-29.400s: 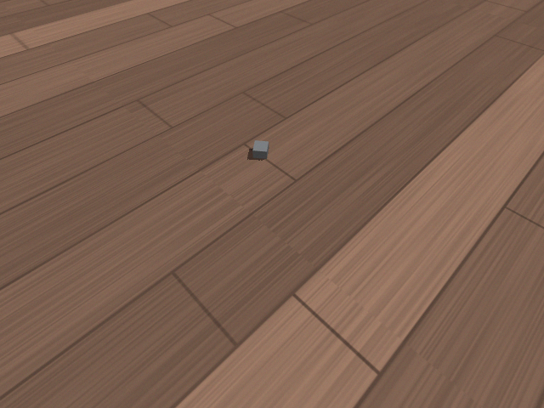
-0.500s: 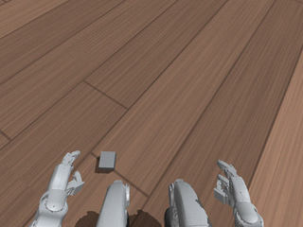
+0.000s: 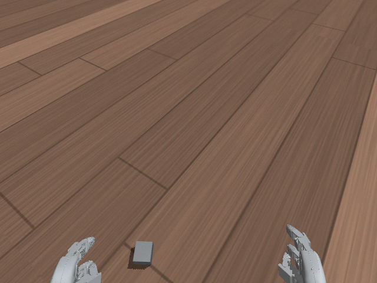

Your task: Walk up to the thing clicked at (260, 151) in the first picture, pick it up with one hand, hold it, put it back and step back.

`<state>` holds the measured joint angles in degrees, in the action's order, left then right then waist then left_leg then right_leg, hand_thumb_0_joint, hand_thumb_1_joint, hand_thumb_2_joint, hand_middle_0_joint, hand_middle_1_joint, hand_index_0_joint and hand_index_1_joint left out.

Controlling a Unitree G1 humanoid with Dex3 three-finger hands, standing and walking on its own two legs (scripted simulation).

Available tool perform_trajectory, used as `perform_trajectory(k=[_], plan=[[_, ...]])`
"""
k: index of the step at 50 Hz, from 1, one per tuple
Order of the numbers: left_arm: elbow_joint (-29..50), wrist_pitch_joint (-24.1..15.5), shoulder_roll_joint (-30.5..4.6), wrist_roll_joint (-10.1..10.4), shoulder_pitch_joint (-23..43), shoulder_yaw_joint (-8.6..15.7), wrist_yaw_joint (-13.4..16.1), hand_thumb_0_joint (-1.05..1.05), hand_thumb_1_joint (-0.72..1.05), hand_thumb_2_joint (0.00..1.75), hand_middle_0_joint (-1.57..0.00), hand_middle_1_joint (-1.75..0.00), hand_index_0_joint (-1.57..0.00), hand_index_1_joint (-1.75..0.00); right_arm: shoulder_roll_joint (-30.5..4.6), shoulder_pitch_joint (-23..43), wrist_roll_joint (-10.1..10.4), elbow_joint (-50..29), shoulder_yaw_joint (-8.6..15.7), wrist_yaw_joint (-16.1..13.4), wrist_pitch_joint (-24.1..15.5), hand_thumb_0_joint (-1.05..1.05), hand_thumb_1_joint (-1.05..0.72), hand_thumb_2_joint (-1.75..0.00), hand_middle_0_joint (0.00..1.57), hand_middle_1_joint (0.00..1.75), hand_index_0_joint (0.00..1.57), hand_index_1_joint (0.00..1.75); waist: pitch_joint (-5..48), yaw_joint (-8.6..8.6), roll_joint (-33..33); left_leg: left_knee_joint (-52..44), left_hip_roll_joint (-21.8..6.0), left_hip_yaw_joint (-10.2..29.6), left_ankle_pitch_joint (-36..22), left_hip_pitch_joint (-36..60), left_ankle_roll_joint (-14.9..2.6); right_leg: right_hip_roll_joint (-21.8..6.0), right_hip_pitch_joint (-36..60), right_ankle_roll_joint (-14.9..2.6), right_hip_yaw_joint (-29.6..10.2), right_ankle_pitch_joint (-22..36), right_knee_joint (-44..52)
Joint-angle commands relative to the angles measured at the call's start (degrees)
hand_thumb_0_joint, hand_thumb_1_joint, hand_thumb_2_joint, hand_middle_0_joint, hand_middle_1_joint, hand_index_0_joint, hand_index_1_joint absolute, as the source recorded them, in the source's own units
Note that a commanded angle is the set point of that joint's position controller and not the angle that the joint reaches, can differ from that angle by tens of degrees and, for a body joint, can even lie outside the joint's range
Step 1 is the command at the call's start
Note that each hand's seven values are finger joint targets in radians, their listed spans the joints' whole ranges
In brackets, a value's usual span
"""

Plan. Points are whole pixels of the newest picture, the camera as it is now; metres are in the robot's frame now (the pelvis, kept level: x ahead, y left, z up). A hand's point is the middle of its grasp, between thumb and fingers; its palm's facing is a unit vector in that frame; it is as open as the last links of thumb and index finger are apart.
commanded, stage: home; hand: left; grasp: from above
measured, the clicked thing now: (143, 252) +0.39 +0.19 -0.69
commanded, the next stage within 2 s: stand in 1.90 s
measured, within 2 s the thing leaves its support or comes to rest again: neither
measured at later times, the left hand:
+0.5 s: hand (100, 280) +0.16 +0.18 -0.05, palm faces +0.05 -0.98 -0.20, open 7.4 cm
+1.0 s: hand (101, 282) +0.16 +0.17 -0.05, palm faces +0.05 -0.98 -0.20, open 7.4 cm
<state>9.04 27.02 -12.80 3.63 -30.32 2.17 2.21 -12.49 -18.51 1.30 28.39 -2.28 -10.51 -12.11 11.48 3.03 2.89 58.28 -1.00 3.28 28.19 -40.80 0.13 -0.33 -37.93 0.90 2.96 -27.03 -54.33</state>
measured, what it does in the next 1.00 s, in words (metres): stands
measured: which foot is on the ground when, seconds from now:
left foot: down 0.00-1.00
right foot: down 0.00-1.00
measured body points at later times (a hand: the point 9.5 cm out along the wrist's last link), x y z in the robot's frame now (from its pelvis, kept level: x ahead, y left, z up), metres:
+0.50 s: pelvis +0.00 +0.00 +0.00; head +0.01 +0.00 +0.45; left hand +0.15 +0.23 -0.03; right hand +0.15 -0.24 -0.06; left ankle +0.01 +0.12 -0.68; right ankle +0.00 -0.13 -0.68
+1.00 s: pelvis +0.00 +0.00 +0.00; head +0.01 +0.00 +0.45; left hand +0.15 +0.23 -0.03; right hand +0.15 -0.25 -0.06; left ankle +0.01 +0.12 -0.68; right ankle +0.00 -0.13 -0.68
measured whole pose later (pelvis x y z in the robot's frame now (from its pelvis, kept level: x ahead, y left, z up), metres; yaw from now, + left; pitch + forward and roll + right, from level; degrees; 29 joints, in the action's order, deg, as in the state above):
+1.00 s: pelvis +0.00 +0.00 +0.00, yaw +0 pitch +9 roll -2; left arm 6.5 25.3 -12.9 2.8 -28.7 1.6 1.0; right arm -12.6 -17.2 0.3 30.9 -2.1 -10.4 -14.4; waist 9.4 2.1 2.2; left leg 57.7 -1.1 3.3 27.7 -39.2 0.5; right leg -0.2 -36.7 0.6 2.9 -26.8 -54.3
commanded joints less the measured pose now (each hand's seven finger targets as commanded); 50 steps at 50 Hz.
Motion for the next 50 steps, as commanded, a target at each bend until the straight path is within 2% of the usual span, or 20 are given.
perform_trajectory(k=[1,8,9,16,21,30,34,36,38,41,42,44,46,47,48,50], plan=[[8.90,-2.92,-5.24,-0.28,2.45,3.18,-0.83,0.00,0.90,0.90,-0.20,-0.30,-0.20,-0.30,-6.96,4.22,-0.59,-8.52,3.29,-0.72,-4.35,0.00,-0.90,-0.90,0.20,0.30,0.20,0.30,0.25,0.24,-0.53,-10.10,1.04,-0.28,-11.21,5.26,-0.96,1.89,1.63,-1.15,1.29,9.18,9.02],[9.92,-3.91,-5.96,-0.99,3.54,2.96,-0.94,0.00,0.90,0.90,-0.20,-0.30,-0.20,-0.30,-7.09,4.98,-0.85,-7.70,3.17,-0.53,-5.16,0.00,-0.90,-0.90,0.20,0.30,0.20,0.30,1.43,-0.71,0.75,-10.26,1.14,-0.37,-12.81,6.81,-0.73,1.72,3.05,-1.14,1.14,10.83,8.77],[9.75,-3.98,-6.15,-1.04,3.70,3.54,-0.80,0.00,0.90,0.90,-0.20,-0.30,-0.20,-0.30,-7.11,4.89,-0.91,-7.76,3.19,-0.52,-5.24,0.00,-0.90,-0.90,0.20,0.30,0.20,0.30,1.48,-0.45,0.85,-10.09,1.19,-0.53,-12.41,6.79,-0.84,1.64,3.15,-1.11,0.96,10.73,8.89],[8.67,-4.19,-5.65,-1.07,2.90,2.90,-0.67,0.00,0.90,0.90,-0.20,-0.30,-0.20,-0.30,-7.05,5.26,-1.01,-7.11,3.03,-0.63,-5.41,0.00,-0.90,-0.90,0.20,0.30,0.20,0.30,2.53,-0.57,-0.28,-9.89,1.15,-0.46,-13.48,7.11,-0.91,1.64,3.90,-1.08,0.84,11.91,8.82],[8.63,-4.44,-5.71,-0.95,2.67,2.95,-0.74,0.00,0.90,0.90,-0.20,-0.30,-0.20,-0.30,-7.09,5.51,-1.01,-6.85,3.14,-0.73,-5.43,0.00,-0.90,-0.90,0.20,0.30,0.20,0.30,1.72,-1.02,-0.45,-9.99,1.15,-0.63,-12.68,6.68,-0.90,1.61,3.90,-1.01,0.87,11.13,9.05],[8.27,-4.56,-5.55,-0.77,2.82,2.86,-0.82,0.00,0.90,0.90,-0.20,-0.30,-0.20,-0.30,-7.18,5.11,-1.03,-6.68,3.28,-0.76,-5.55,0.00,-0.90,-0.90,0.20,0.30,0.20,0.30,2.22,-0.69,-0.26,-10.15,0.96,-0.51,-12.73,7.00,-0.81,1.73,3.66,-1.10,0.81,10.87,8.93],[8.49,-4.67,-5.97,-0.80,3.42,3.21,-0.81,0.00,0.90,0.90,-0.20,-0.30,-0.20,-0.30,-7.29,5.57,-0.95,-6.52,3.28,-0.76,-5.66,0.00,-0.90,-0.90,0.20,0.30,0.20,0.30,0.89,-1.05,-0.07,-10.91,0.84,-0.54,-10.08,6.31,-0.83,1.76,3.08,-1.06,0.87,8.54,9.25],[9.26,-4.81,-6.45,-0.79,3.72,3.48,-0.80,0.00,0.90,0.90,-0.20,-0.30,-0.20,-0.30,-7.27,5.32,-0.99,-6.58,3.33,-0.81,-5.67,0.00,-0.90,-0.90,0.20,0.30,0.20,0.30,1.89,-0.93,-0.25,-10.51,0.85,-0.51,-11.57,6.68,-0.83,1.72,3.70,-1.09,0.84,9.71,9.07],[8.14,-4.49,-5.71,-0.89,2.89,2.76,-0.84,0.00,0.90,0.90,-0.20,-0.30,-0.20,-0.30,-7.07,5.37,-0.91,-6.72,3.21,-0.76,-5.59,0.00,-0.90,-0.90,0.20,0.30,0.20,0.30,1.41,-1.05,-0.04,-10.22,0.97,-0.67,-12.03,6.42,-0.84,1.60,3.46,-1.12,0.65,10.34,9.12],[8.49,-4.59,-6.09,-0.80,3.31,3.47,-0.85,0.00,0.90,0.90,-0.20,-0.30,-0.20,-0.30,-7.17,5.25,-1.02,-6.59,3.41,-0.81,-5.65,0.00,-0.90,-0.90,0.20,0.30,0.20,0.30,1.93,-0.92,-0.81,-9.65,1.13,-1.01,-11.96,6.24,-1.01,1.43,4.26,-0.94,0.39,10.70,9.32],[8.56,-4.66,-6.04,-0.88,3.55,2.73,-0.93,0.00,0.90,0.90,-0.20,-0.30,-0.20,-0.30,-7.30,5.35,-0.99,-6.42,3.30,-0.74,-5.51,0.00,-0.90,-0.90,0.20,0.30,0.20,0.30,1.17,-0.88,-0.38,-9.99,1.06,-1.14,-11.33,6.41,-1.00,1.46,3.72,-0.91,0.39,10.11,9.44],[8.86,-4.59,-6.29,-0.92,3.56,3.19,-0.91,0.00,0.90,0.90,-0.20,-0.30,-0.20,-0.30,-7.31,5.28,-1.05,-6.62,3.42,-0.77,-5.61,0.00,-0.90,-0.90,0.20,0.30,0.20,0.30,1.64,-0.58,0.10,-10.01,1.05,-1.08,-11.12,6.67,-0.95,1.48,3.52,-0.96,0.39,9.80,9.41],[7.23,-4.40,-5.39,-1.08,2.89,2.41,-0.91,0.00,0.90,0.90,-0.20,-0.30,-0.20,-0.30,-7.09,5.65,-1.07,-6.53,3.28,-0.75,-5.61,0.00,-0.90,-0.90,0.20,0.30,0.20,0.30,0.04,-0.80,-0.46,-10.36,0.99,-0.95,-9.42,5.90,-0.93,1.50,2.71,-0.89,0.50,8.24,9.74],[9.54,-4.68,-6.91,-0.79,4.26,3.66,-0.85,0.00,0.90,0.90,-0.20,-0.30,-0.20,-0.30,-7.40,5.52,-1.01,-6.80,3.44,-0.76,-5.63,0.00,-0.90,-0.90,0.20,0.30,0.20,0.30,1.20,-0.66,-0.55,-10.31,1.07,-0.91,-9.24,5.88,-1.06,1.50,3.16,-0.91,0.49,8.11,9.78],[8.67,-4.52,-6.16,-0.82,3.52,2.82,-0.94,0.00,0.90,0.90,-0.20,-0.30,-0.20,-0.30,-7.36,5.57,-1.01,-6.51,3.33,-0.75,-5.66,0.00,-0.90,-0.90,0.20,0.30,0.20,0.30,0.61,-0.80,-0.52,-10.43,0.97,-0.83,-9.51,5.91,-0.99,1.50,3.18,-0.94,0.61,8.28,9.63],[9.77,-4.73,-6.65,-0.71,4.01,3.28,-0.95,0.00,0.90,0.90,-0.20,-0.30,-0.20,-0.30,-7.41,5.53,-0.98,-6.66,3.44,-0.68,-5.68,0.00,-0.90,-0.90,0.20,0.30,0.20,0.30,1.51,-0.85,-0.26,-10.32,1.07,-0.79,-9.32,5.91,-1.03,1.53,3.40,-0.94,0.49,8.11,9.58]])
